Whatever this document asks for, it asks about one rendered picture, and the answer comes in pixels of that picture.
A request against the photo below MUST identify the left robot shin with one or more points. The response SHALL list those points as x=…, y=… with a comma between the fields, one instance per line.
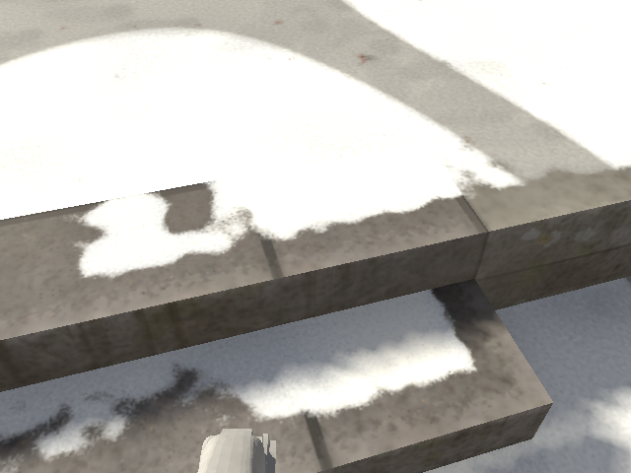
x=204, y=444

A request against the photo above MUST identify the left robot thigh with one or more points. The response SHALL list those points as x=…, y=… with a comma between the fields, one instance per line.
x=238, y=451

